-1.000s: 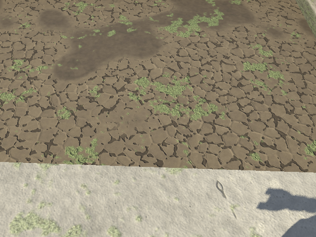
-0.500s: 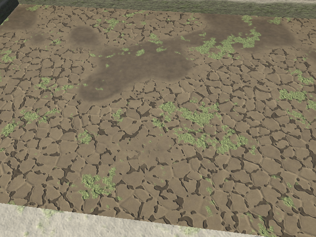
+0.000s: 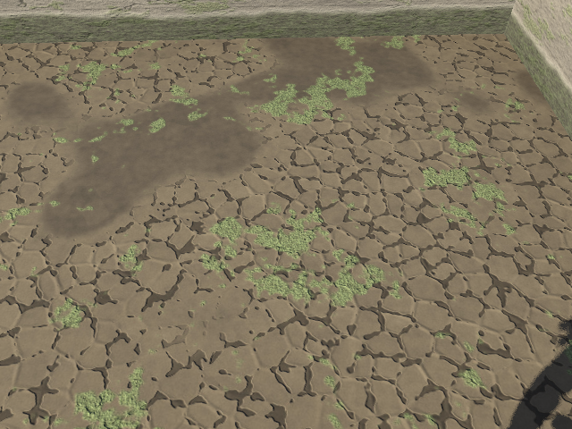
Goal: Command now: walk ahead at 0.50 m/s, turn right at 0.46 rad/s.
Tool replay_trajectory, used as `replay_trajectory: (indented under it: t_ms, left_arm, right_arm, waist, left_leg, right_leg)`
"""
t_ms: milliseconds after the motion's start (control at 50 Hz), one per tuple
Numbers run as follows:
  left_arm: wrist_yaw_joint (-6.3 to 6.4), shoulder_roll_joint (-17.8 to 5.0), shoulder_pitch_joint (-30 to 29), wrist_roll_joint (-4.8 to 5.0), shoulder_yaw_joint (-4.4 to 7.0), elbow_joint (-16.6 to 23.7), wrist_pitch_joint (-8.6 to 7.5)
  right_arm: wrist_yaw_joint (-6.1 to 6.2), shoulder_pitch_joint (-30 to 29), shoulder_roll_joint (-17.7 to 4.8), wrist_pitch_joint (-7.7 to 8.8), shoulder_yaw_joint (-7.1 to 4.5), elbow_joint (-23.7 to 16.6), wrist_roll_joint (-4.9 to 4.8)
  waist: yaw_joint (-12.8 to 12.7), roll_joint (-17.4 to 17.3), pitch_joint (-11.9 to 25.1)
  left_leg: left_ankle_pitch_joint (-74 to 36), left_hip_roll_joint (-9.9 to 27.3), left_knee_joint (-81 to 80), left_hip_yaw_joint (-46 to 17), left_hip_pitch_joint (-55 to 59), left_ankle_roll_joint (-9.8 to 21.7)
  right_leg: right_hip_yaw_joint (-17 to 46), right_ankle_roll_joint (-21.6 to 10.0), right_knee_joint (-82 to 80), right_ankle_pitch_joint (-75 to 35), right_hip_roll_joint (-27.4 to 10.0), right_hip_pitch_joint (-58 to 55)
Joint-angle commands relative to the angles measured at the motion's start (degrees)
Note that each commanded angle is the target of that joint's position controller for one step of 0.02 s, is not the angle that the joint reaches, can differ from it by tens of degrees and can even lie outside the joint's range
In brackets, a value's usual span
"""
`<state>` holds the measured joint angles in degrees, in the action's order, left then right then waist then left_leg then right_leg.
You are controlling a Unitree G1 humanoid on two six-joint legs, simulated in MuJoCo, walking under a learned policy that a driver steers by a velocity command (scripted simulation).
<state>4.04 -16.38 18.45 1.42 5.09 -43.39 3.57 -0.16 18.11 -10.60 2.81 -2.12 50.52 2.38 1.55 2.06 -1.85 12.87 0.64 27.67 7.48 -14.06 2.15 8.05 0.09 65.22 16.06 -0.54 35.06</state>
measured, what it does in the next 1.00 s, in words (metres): walks ahead, turning right: right foot, then left foot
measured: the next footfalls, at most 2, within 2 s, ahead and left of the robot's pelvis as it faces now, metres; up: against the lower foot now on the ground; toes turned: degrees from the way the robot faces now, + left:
right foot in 0.26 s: +0.20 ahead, -0.19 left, +0.00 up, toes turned -20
left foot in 0.66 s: +0.22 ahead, +0.02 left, +0.00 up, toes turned -27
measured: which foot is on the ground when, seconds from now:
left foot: down 0.00-0.26, up 0.28-0.64, down 0.66-1.00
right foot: up 0.00-0.24, down 0.26-1.00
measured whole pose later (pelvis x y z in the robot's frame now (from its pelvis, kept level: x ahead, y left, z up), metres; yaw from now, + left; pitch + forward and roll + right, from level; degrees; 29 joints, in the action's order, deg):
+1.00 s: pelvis +0.16 -0.08 +0.00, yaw -26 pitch -1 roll +1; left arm -1.7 -11.8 2.2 -2.8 -5.9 -26.2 3.7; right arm -2.6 8.5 -15.2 -1.6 6.3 34.7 1.7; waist 0.7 -1.4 -0.2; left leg 15.9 -1.2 24.4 -0.3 -7.1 0.7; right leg 4.8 -2.4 26.2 9.9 4.1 14.5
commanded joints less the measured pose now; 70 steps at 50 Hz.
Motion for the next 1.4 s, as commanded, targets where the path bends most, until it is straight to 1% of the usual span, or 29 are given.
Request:
replay_trajectory:
  t_ms: [20, 180, 200, 240, 260, 280, 300, 320, 360, 380, 420, 460, 520, 560, 620, 660, 680, 700, 720, 740, 760, 780, 820, 840, 860, 900, 980, 1220, 1400]
  left_arm:
    - [-0.28, -1.0, 1.5, -0.67, -0.34, 4.3, 0.53]
    - [-4.28, -0.4, -8.8, -0.29, -1.86, 12.7, -0.01]
    - [-4.38, -1.0, -7.9, -0.56, -1.77, 13.4, -0.12]
    - [-4.27, -1.0, -1.0, -0.47, -1.27, 12.5, -0.52]
    - [-3.47, -5.5, 7.8, -1.54, 0.51, 10.5, -0.67]
    - [-3.52, -12.6, 11.6, -1.6, 2.1, 10.3, -1.03]
    - [-4.39, -12.9, 6.8, -1.74, 1.5, 12.6, -2.25]
    - [-4.3, -9.0, 0.9, -1.63, 0.34, 14.8, -2.6]
    - [-3.81, -5.8, -3.9, -1.63, -1.07, 15.7, -2.56]
    - [-3.54, -4.7, -6.6, -1.61, -1.6, 16.8, -2.65]
    - [-3.06, -3.9, -7.0, -2.66, -2.33, 17.8, -2.65]
    - [-2.27, -4.4, -6.0, -2.64, -2.61, 18.3, -1.86]
    - [-1.73, -6.5, -6.3, -2.5, -2.69, 19.7, -0.02]
    - [-1.84, -5.7, -9.7, -2.35, -3.47, 21.9, 0.95]
    - [-1.8, -5.0, -12.6, -2.08, -4.27, 24.0, 1.98]
    - [-1.16, -4.3, -14.7, -1.74, -4.79, 24.5, 2.26]
    - [-1.05, -3.0, -14.5, -1.95, -5.41, 24.7, 1.99]
    - [-1.49, -2.0, -12.9, -1.62, -5.89, 24.7, 1.54]
    - [-2.2, -2.1, -12.9, -0.39, -6.0, 25.0, 1.06]
    - [-2.69, -3.5, -15.3, 0.49, -5.52, 25.4, 0.42]
    - [-2.69, -4.2, -19.2, 0.24, -5.55, 26.6, -0.14]
    - [-3.39, -2.3, -21.1, -0.96, -6.57, 27.1, -0.64]
    - [-4.13, 1.0, -16.1, -4.19, -7.98, 24.8, -0.92]
    - [-4.59, 0.2, -15.9, -4.54, -7.94, 24.2, -0.64]
    - [-4.98, -1.4, -16.8, -3.96, -7.72, 23.9, -0.33]
    - [-5.55, -1.9, -17.7, -3.8, -8.1, 22.7, -0.2]
    - [-5.64, -3.4, -16.6, -4.55, -8.15, 19.8, -0.47]
    - [-3.58, -3.8, -15.2, -3.82, -5.7, 17.7, 0.05]
    - [-3.89, -5.2, -11.9, -4.6, -3.86, 16.2, -0.59]
  right_arm:
    - [1.03, -3.1, -9.0, 0.67, -2.19, -3.2, -0.17]
    - [1.99, -1.8, -12.4, -2.34, -3.34, -2.8, -1.23]
    - [2.26, -2.1, -12.2, -2.85, -3.31, -2.3, -1.0]
    - [2.7, -5.0, -12.8, -3.57, -3.49, -2.8, -2.06]
    - [3.25, -8.6, -12.4, -3.65, -2.95, -3.6, -1.36]
    - [3.5, -9.4, -9.3, -3.11, -1.81, -7.5, 0.45]
    - [2.69, -7.8, -10.2, -1.86, -1.87, -9.5, -1.4]
    - [2.47, -9.7, -14.2, -1.36, -2.8, -10.3, -3.13]
    - [3.2, -9.6, -13.0, -1.93, -2.44, -10.1, -1.6]
    - [3.06, -9.1, -12.7, -1.96, -2.12, -10.5, -0.42]
    - [2.69, -10.6, -11.6, -2.41, -1.11, -11.9, 0.38]
    - [2.22, -13.1, -10.1, -3.04, 0.33, -13.4, 0.98]
    - [0.89, -17.0, -9.9, -3.71, 1.77, -15.5, -0.13]
    - [0.46, -16.8, -10.2, -4.11, 2.09, -16.2, 0.42]
    - [-0.7, -18.8, -9.2, -2.68, 3.17, -18.8, 0.42]
    - [-1.04, -16.2, -9.7, -1.41, 3.32, -18.7, 0.77]
    - [-1.03, -14.1, -11.1, -1.15, 3.04, -18.7, 1.47]
    - [-0.96, -13.9, -12.3, -1.44, 2.79, -19.2, 1.78]
    - [-0.76, -15.2, -13.4, -1.94, 2.59, -20.0, 1.7]
    - [-0.43, -16.1, -13.4, -2.48, 2.45, -20.9, 1.1]
    - [0.08, -17.8, -12.6, -2.41, 3.11, -21.9, 0.51]
    - [-0.29, -21.5, -10.1, -2.31, 4.68, -23.4, 1.13]
    - [-0.96, -22.8, -6.5, -1.86, 6.61, -22.6, 0.12]
    - [-1.34, -21.4, -8.0, -1.92, 6.37, -21.8, -0.92]
    - [-1.64, -20.5, -9.3, -2.13, 6.39, -22.0, -0.98]
    - [-2.24, -18.4, -10.2, -2.51, 6.54, -21.7, -0.54]
    - [-2.38, -13.9, -11.2, -3.83, 6.39, -20.9, -0.9]
    - [-0.49, -9.4, -12.9, -6.84, 2.95, -24.9, -0.86]
    - [0.24, -9.1, -15.9, -9.51, 0.62, -28.4, -1.4]
  waist:
    - [-1.5, -6.9, -1.1]
    - [2.3, -6.8, -2.8]
    - [1.7, -6.6, -3.2]
    - [-2.5, -6.4, 0.7]
    - [-7.1, -1.4, 5.6]
    - [-6.9, 14.5, 6.7]
    - [-4.8, 19.3, 15.9]
    - [-3.8, 12.4, 12.4]
    - [-1.3, 3.5, 7.8]
    - [0.2, 3.4, 8.5]
    - [0.5, 2.3, 9.8]
    - [0.0, 1.4, 11.0]
    - [-1.4, 3.5, 11.4]
    - [-1.1, 4.0, 8.8]
    - [-1.2, 4.2, 6.0]
    - [0.7, 4.0, 8.4]
    - [0.5, 1.9, 10.7]
    - [-0.6, -4.0, 11.0]
    - [-0.9, -10.1, 8.7]
    - [0.1, -12.4, 5.9]
    - [0.2, -11.2, 3.1]
    - [-1.4, -9.2, -1.4]
    - [-4.8, -4.8, 4.5]
    - [-4.2, -2.9, 4.2]
    - [-3.8, 0.8, 3.9]
    - [-3.7, 3.0, 4.7]
    - [-3.2, 1.1, 5.2]
    - [-1.9, -3.3, 10.0]
    - [-1.6, -5.2, 7.4]
  left_leg:
    - [-7.7, 15.9, -11.7, -11.5, 2.9, 6.6]
    - [-5.5, 18.5, -6.0, -5.2, 4.2, 6.4]
    - [-8.6, 18.0, -3.7, -4.0, 4.0, 5.8]
    - [-11.4, 15.7, 4.7, -1.0, 2.7, 3.5]
    - [-21.5, 8.8, 20.8, 2.9, -1.5, 0.4]
    - [11.3, -2.8, 46.9, 3.8, -20.6, -5.0]
    - [19.9, -5.2, 56.2, -9.3, -26.2, -5.6]
    - [17.4, -2.7, 57.7, -11.8, -27.9, -5.5]
    - [14.5, -0.2, 55.2, -12.0, -24.6, -5.0]
    - [12.8, 0.6, 51.7, -12.8, -21.4, -4.4]
    - [12.5, 0.2, 42.5, -12.8, -18.2, -4.3]
    - [11.7, -0.3, 29.9, -12.9, -16.5, -4.5]
    - [7.3, -1.5, 20.6, -12.3, -13.1, -4.2]
    - [6.6, -3.4, 20.4, -9.4, -8.3, -4.3]
    - [3.8, -2.7, 11.9, -10.4, -4.5, -3.2]
    - [-4.9, -0.3, 3.2, -11.0, 5.8, -1.2]
    - [-9.0, 3.5, 3.8, -13.1, 13.8, 0.7]
    - [-13.4, 7.2, 4.1, -16.2, 19.7, 3.6]
    - [-7.1, 10.7, 0.0, -21.3, 18.8, 6.5]
    - [-0.5, 13.2, -4.7, -25.9, 15.8, 8.3]
    - [0.5, 14.1, -7.3, -26.9, 13.3, 8.9]
    - [-12.6, 15.0, -7.7, -27.0, 7.2, 9.8]
    - [-14.7, 9.4, -6.0, -20.1, 2.4, 6.4]
    - [-6.9, 5.9, -6.3, -17.1, 1.7, 4.3]
    - [-2.1, 4.2, -6.4, -15.1, 2.2, 3.0]
    - [-0.1, 3.5, -6.5, -14.9, 4.5, 2.3]
    - [0.6, 3.3, -8.1, -16.4, 4.7, 2.9]
    - [-5.0, 1.1, 2.2, -19.2, -4.0, 2.4]
    - [-4.3, 2.2, 3.1, -29.1, -9.9, 5.4]
  right_leg:
    - [2.0, -0.4, -8.0, -6.8, -3.4, 3.5]
    - [-8.4, -2.3, -17.7, -0.6, -4.3, 1.0]
    - [-8.5, -3.2, -19.1, 2.3, -4.5, -0.1]
    - [-12.2, -5.6, -26.0, -2.4, -1.4, -10.7]
    - [-9.3, -8.9, -29.2, -20.8, -0.5, -24.1]
    - [12.4, -17.8, -36.4, -31.1, -10.0, -35.3]
    - [28.5, -22.9, -44.6, -20.3, -16.7, -35.7]
    - [25.5, -20.9, -45.3, -14.0, -16.9, -31.4]
    - [16.9, -16.8, -41.8, -19.5, -14.0, -22.7]
    - [13.5, -16.3, -40.2, -22.0, -12.0, -19.7]
    - [12.6, -15.5, -39.8, -23.7, -9.9, -19.8]
    - [12.4, -14.3, -38.8, -24.4, -8.5, -23.0]
    - [17.7, -12.6, -42.9, -9.8, -8.1, -25.0]
    - [17.3, -12.3, -44.6, -7.0, -6.1, -19.3]
    - [20.3, -11.1, -45.7, -1.3, -5.3, -17.5]
    - [21.0, -9.0, -44.6, -0.4, -4.4, -15.7]
    - [19.8, -7.6, -41.9, 3.6, -3.1, -11.7]
    - [16.4, -5.7, -38.9, 8.9, 0.2, -5.8]
    - [10.7, -3.7, -34.3, 8.9, 2.5, -1.9]
    - [6.9, -2.1, -30.3, 7.5, 2.5, -0.5]
    - [4.4, -0.9, -28.6, 4.6, 2.3, 0.0]
    - [4.3, 0.2, -28.3, 4.5, 1.2, -2.8]
    - [5.2, -0.1, -37.7, -2.7, -1.1, -19.4]
    - [5.3, -1.2, -39.8, -4.2, -0.5, -21.9]
    - [6.0, -2.8, -41.3, -5.2, -1.2, -21.6]
    - [6.7, -4.2, -43.7, -8.6, -2.5, -22.4]
    - [4.7, -4.3, -44.6, -11.4, -2.8, -24.9]
    - [-2.1, -6.9, -36.7, -21.5, -4.4, -29.0]
    - [-7.9, -6.3, -31.0, -13.3, -4.2, -25.1]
